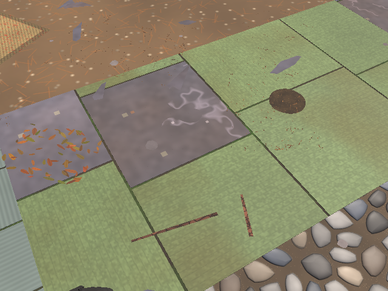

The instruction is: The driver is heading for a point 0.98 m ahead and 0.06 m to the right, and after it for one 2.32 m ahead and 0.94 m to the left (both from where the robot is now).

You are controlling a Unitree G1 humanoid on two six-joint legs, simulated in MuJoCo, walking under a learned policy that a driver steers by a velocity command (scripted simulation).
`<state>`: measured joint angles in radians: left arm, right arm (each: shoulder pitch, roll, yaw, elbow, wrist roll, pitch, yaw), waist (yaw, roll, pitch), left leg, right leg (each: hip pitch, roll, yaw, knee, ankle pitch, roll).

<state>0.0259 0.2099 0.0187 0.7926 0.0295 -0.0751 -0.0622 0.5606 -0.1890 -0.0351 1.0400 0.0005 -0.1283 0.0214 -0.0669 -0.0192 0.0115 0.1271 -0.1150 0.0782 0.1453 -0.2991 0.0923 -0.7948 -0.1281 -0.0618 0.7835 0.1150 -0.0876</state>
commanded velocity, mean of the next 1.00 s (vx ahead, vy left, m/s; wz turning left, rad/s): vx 1.00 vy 0.00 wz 0.09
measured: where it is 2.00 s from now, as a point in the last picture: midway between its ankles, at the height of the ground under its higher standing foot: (120, 58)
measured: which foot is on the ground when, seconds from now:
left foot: down 0.00-0.16, up 0.18-0.58, down 0.60-1.00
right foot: up 0.00-0.12, down 0.14-0.62, up 0.64-1.00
